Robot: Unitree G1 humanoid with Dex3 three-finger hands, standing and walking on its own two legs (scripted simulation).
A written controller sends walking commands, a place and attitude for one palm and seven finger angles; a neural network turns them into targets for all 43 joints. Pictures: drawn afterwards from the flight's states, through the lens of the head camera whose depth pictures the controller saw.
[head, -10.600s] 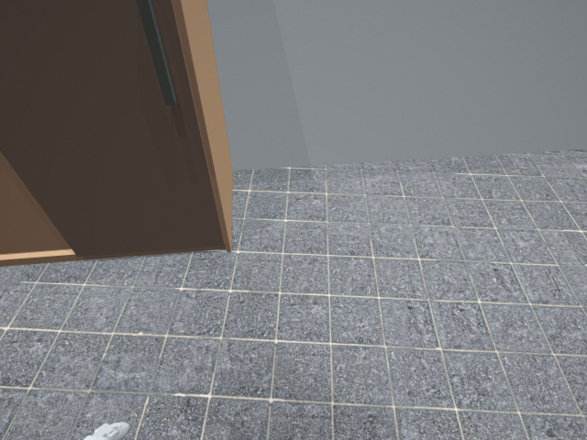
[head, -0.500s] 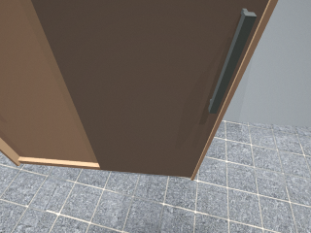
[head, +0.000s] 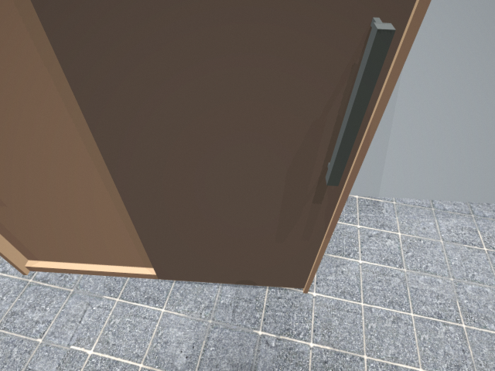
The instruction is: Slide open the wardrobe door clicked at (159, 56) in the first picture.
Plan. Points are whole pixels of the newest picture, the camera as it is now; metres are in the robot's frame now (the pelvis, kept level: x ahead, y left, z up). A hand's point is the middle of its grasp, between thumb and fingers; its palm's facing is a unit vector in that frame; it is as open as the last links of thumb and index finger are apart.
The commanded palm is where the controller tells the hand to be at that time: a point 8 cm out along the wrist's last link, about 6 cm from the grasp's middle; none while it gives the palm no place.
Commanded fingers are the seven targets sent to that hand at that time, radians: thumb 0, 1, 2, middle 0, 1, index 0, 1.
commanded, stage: shuffle to correct the standing spot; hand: right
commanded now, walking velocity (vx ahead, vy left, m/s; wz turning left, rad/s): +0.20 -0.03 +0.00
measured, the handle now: (350, 114) +0.55 -0.17 +0.14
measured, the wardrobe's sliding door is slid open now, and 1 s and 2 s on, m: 0.00 0.00 0.00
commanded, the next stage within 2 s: come to a stop and stand still in 0.18 s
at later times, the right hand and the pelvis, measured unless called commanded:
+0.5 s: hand out of the picture +0.13 -0.19 -0.18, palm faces +0.09 +0.96 -0.25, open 7.3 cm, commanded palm none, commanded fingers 0.00 -0.90 -0.90 0.20 0.30 0.20 0.30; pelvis +0.09 +0.01 -0.01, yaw -3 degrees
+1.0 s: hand out of the picture +0.10 -0.24 -0.18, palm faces +0.07 +0.97 -0.23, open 7.4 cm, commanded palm none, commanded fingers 0.00 -0.90 -0.90 0.20 0.30 0.20 0.30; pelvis +0.08 -0.05 -0.01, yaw -1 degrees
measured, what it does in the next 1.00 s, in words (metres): steps on the spot: left foot, then right foot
